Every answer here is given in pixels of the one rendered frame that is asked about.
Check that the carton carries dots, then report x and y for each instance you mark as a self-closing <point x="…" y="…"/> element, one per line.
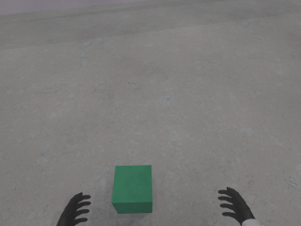
<point x="132" y="189"/>

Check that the robot right hand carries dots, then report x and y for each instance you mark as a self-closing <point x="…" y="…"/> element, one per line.
<point x="239" y="206"/>

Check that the robot left hand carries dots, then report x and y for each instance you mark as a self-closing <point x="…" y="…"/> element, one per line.
<point x="69" y="214"/>

